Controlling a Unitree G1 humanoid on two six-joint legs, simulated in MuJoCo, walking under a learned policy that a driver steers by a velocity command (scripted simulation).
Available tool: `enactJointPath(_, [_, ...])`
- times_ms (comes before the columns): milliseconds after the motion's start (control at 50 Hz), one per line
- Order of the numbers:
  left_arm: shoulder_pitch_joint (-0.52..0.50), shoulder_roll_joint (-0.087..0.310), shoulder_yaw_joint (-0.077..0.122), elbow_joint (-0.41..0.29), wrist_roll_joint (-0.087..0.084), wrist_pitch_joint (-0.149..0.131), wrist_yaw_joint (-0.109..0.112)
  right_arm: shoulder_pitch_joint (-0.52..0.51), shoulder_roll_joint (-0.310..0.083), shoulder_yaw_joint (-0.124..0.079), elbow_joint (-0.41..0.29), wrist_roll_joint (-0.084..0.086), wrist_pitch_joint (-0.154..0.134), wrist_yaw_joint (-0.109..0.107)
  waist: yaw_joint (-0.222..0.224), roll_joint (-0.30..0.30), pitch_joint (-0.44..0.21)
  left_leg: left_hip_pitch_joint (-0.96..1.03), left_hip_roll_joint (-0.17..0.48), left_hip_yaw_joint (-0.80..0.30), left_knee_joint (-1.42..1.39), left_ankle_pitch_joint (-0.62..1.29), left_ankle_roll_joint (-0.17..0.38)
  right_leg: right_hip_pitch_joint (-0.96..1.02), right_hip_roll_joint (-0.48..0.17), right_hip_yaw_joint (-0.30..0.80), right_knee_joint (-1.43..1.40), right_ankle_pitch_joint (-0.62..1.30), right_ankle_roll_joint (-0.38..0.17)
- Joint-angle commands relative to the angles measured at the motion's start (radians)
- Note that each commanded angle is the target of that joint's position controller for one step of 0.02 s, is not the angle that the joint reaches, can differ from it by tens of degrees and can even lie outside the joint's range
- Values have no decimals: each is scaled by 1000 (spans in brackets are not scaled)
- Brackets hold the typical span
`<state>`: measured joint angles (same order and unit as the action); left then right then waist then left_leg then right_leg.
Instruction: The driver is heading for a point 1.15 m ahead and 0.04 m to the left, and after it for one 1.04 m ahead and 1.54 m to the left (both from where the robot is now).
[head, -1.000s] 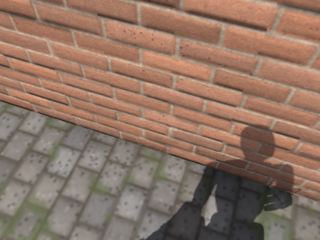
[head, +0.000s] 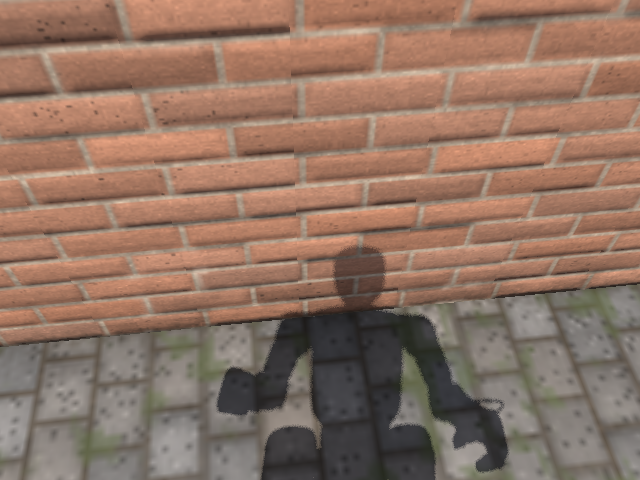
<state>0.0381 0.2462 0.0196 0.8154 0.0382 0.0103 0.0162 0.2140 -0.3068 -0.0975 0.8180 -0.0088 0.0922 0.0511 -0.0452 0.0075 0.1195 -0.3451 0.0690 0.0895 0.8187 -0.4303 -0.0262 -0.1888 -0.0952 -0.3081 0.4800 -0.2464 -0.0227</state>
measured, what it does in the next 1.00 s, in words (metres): walks ahead: left foot, then right foot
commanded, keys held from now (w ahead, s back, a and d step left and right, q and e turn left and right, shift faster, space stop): w+q+shift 0.18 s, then q+shift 0.02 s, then shift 0.04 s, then e+shift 0.64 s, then shift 0.04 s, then q+shift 0.08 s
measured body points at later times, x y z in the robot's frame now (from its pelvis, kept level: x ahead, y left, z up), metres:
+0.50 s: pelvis +0.06 +0.05 +0.01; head +0.05 +0.05 +0.46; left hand +0.10 +0.34 -0.11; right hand +0.22 -0.19 -0.09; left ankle -0.01 +0.11 -0.74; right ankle +0.15 -0.08 -0.69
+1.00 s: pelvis +0.17 +0.01 +0.00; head +0.23 -0.03 +0.45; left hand +0.32 +0.30 -0.11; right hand +0.26 -0.29 -0.13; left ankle +0.27 +0.16 -0.69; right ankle +0.21 -0.06 -0.74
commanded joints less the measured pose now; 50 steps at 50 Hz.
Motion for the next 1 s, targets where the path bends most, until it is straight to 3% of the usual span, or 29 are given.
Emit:
enactJointPath(20, [-5,190,57,-67,-5,-15,-15,-27,-72,-16,-102,12,-8,12,33,-153,-146,10,7,21,-80,-19,30,82,-310,172,-119,187,-130])
enactJointPath(60, [-13,192,70,-79,-23,-7,-25,52,-65,-17,-92,9,-9,8,-21,-91,-174,150,-17,36,-242,113,64,5,-286,108,18,115,-54])
enactJointPath(80, [38,182,77,-57,-33,8,-38,121,-99,-26,-74,-5,-24,2,-54,49,-164,236,13,-96,-393,238,93,-100,-207,55,212,-40,24])
enactJointPath(100, [22,111,62,-124,-33,18,-47,130,-286,-66,-91,-5,-35,-15,-34,388,-100,265,282,-561,-532,498,203,-407,-13,22,481,-445,115])
enactJointPath(120, [-79,114,53,-163,-4,35,-32,158,-326,-84,-98,-6,-42,-18,-71,244,-133,219,301,-648,-547,489,300,-450,53,274,624,-463,111])
enactJointPath(140, [-57,120,53,-152,-12,40,-17,115,-296,-78,-106,-15,-44,-29,-33,147,-122,212,268,-560,-547,292,297,-482,32,321,666,-362,100])
enactJointPath(160, [-38,139,54,-136,-23,24,-11,18,-251,-62,-139,-20,-39,-41,0,108,-86,174,209,-489,-560,168,265,-477,16,337,637,-230,87])
enactJointPath(180, [-28,155,62,-126,-17,2,-7,-42,-219,-52,-162,-10,-36,-50,22,116,-81,175,162,-451,-566,165,238,-466,14,340,617,-134,74])
enactJointPath(200, [-51,155,60,-136,24,-7,-40,-142,-169,-34,-188,20,-42,-32,43,187,-203,80,85,-390,-554,-241,205,-407,12,302,637,-6,104])
enactJointPath(220, [-27,163,68,-121,22,-6,-57,-160,-132,-12,-203,14,-49,-16,42,211,-195,95,74,-384,-594,-225,193,-428,33,271,666,37,116])
enactJointPath(240, [-10,161,66,-115,21,-11,-65,-106,-129,-10,-201,5,-58,-11,24,152,-211,129,81,-414,-608,-221,201,-443,33,278,634,52,121])
enactJointPath(280, [29,140,57,-93,18,-34,-71,41,-131,-4,-163,-11,-91,-24,-11,79,-198,303,123,-472,-649,-157,221,-509,23,286,501,77,106])
enactJointPath(320, [50,149,58,-70,14,-40,-65,108,-153,-3,-125,-14,-120,-39,-22,91,-170,395,159,-466,-684,-108,209,-539,10,302,423,104,78])
enactJointPath(420, [29,132,57,-50,-14,-44,-76,89,-123,23,-102,-37,-154,-51,-26,67,-64,354,191,-292,-713,133,189,-523,59,381,347,77,44])
enactJointPath(460, [60,138,61,-39,-12,-49,-81,45,-132,20,-99,-38,-161,-52,11,74,-54,303,181,-198,-699,254,186,-464,54,368,324,109,45])
enactJointPath(520, [51,141,57,-55,-11,-45,-92,4,-131,14,-92,-25,-176,-56,27,71,-54,242,175,-108,-638,411,197,-385,26,300,293,100,45])
enactJointPath(540, [5,132,50,-81,5,-42,-89,7,-141,9,-80,-16,-187,-67,16,66,-45,248,204,-110,-621,469,204,-391,19,290,268,75,35])
enactJointPath(580, [15,126,46,-98,-5,-36,-85,-21,-144,3,-73,-15,-192,-74,29,78,-55,279,203,-68,-555,607,186,-361,23,269,199,43,10])
enactJointPath(640, [59,149,53,-115,-13,-30,-78,-25,-155,-6,-64,-8,-173,-77,35,99,-121,331,170,-1,-364,844,142,-265,95,204,105,-17,-40])
enactJointPath(660, [132,157,59,-103,-7,-36,-69,-22,-154,-6,-62,-3,-161,-78,66,73,-173,324,142,40,-207,912,121,-175,137,191,38,2,-66])
enactJointPath(680, [296,161,66,-38,5,-55,-61,-32,-125,11,-41,21,-152,-62,138,19,-235,213,68,75,22,854,85,4,163,245,-73,77,-102])
enactJointPath(700, [349,295,100,-30,7,-61,-49,-52,-64,31,-88,23,-153,-52,135,-161,-239,-123,-42,93,272,277,30,217,-55,580,-115,264,-181])
enactJointPath(720, [377,410,132,-18,-24,-60,-51,-48,-57,40,-117,-8,-146,-48,115,-279,-346,-319,-190,-72,478,-179,17,347,-222,978,-157,526,-337])
enactJointPath(740, [331,370,136,-20,-47,-62,-49,-23,-81,45,-85,-29,-144,-53,98,-148,-357,-319,-87,-199,499,-106,17,342,-218,887,-137,498,-334])
enactJointPath(780, [202,248,103,-30,-60,-49,-39,-59,-110,44,-60,-18,-150,-63,55,-27,-195,-292,-28,-172,374,49,-11,162,-118,702,-139,546,-248])
enactJointPath(820, [155,220,90,-28,-60,-37,-31,-58,-111,50,-52,-33,-130,-68,42,-31,-218,-200,-35,-154,272,96,-29,98,-42,632,-116,648,-176])
enactJointPath(880, [191,290,108,-7,-46,-13,-29,-75,-92,63,-73,-25,-105,-68,54,-40,-243,-201,-70,-147,176,77,-37,97,-26,676,-89,589,-161])
enactJointPath(920, [189,299,109,0,-42,-2,-18,-83,-100,66,-75,-19,-101,-73,64,-70,-237,-221,-62,-149,130,105,-32,94,-39,705,-104,486,-158])
enactJointPath(1000, [134,216,66,15,-25,8,-4,-75,-85,77,-36,-7,-96,-78,61,-110,-230,-99,-33,-117,17,174,-1,2,-30,629,-140,414,-113])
